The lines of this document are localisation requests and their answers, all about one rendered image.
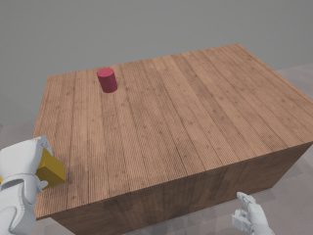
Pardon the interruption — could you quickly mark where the robot right hand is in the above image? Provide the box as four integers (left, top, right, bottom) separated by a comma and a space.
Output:
232, 192, 269, 234

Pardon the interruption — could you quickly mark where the left robot forearm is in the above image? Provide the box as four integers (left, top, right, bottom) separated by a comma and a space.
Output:
0, 174, 37, 235

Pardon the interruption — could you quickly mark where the table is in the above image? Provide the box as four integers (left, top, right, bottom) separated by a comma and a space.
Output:
32, 43, 313, 235

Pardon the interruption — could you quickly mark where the robot left hand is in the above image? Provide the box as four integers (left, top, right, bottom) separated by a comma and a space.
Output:
0, 135, 53, 194

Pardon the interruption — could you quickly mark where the sponge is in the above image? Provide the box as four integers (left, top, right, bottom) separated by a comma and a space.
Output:
0, 148, 66, 191

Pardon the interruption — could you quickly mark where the right robot forearm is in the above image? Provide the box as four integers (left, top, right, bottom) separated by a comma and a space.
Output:
249, 223, 275, 235

